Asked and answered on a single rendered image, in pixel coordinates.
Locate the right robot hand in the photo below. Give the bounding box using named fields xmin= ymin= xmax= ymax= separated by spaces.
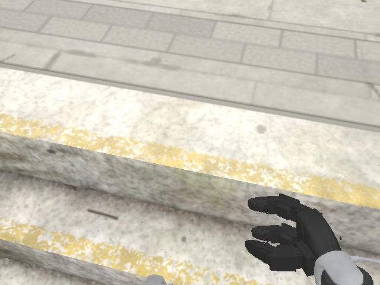
xmin=245 ymin=194 xmax=342 ymax=277

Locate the robot right forearm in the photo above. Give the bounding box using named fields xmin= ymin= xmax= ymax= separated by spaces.
xmin=314 ymin=251 xmax=373 ymax=285

